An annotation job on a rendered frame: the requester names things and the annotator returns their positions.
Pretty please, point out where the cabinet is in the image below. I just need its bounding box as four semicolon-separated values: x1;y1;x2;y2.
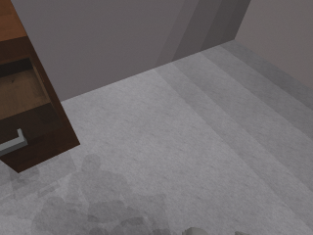
0;0;80;173

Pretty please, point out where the handle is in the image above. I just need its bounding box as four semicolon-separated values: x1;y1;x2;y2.
0;129;28;157

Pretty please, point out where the drawer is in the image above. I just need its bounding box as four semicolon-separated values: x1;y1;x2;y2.
0;56;64;145

